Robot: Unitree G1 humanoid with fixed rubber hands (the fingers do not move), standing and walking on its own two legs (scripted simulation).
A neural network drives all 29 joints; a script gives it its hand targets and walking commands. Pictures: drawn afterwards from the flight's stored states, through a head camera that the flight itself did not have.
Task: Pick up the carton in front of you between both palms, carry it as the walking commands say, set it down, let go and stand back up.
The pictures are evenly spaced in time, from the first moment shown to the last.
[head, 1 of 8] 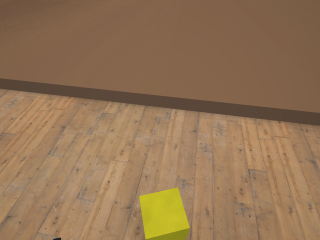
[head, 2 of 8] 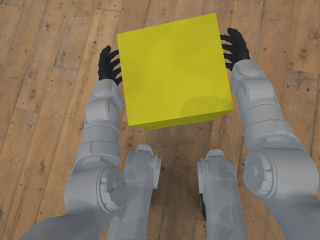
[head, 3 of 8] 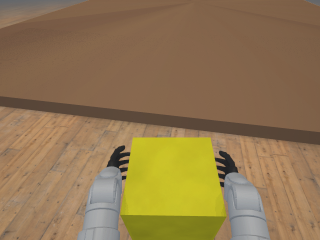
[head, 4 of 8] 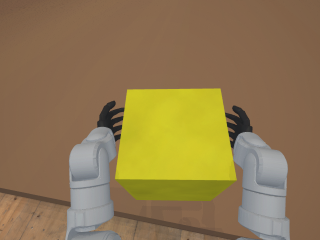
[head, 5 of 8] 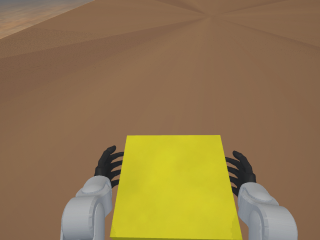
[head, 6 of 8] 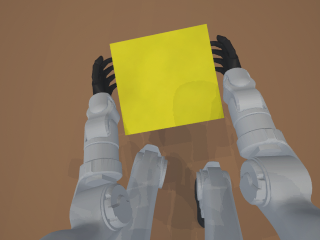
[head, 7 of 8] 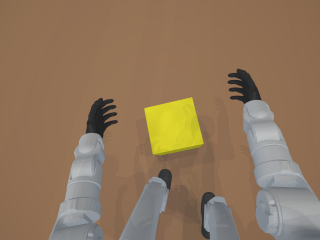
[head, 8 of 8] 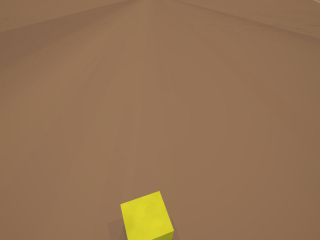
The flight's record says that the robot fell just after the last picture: no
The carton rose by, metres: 0.92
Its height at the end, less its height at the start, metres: +0.14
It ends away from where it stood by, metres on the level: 2.55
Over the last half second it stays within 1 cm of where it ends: yes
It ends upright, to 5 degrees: yes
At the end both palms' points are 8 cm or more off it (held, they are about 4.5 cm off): yes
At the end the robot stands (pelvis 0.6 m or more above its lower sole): yes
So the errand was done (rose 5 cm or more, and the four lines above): yes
